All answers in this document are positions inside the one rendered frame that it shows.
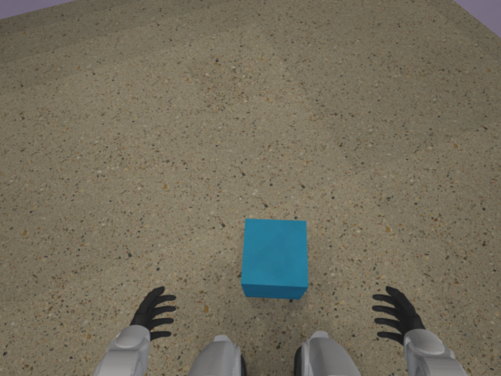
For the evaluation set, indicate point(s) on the robot left forearm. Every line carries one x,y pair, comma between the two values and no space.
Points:
127,354

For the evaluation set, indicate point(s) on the left robot shin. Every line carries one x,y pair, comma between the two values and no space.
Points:
221,338

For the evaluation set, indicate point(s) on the carton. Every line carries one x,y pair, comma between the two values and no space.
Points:
275,259

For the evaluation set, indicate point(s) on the robot right forearm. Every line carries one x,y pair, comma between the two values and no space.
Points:
426,355

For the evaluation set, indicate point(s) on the right robot hand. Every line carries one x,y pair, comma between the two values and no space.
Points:
404,312

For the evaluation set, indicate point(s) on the left robot hand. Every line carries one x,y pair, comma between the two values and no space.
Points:
147,312

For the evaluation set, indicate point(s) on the right robot thigh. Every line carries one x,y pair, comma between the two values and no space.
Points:
326,357

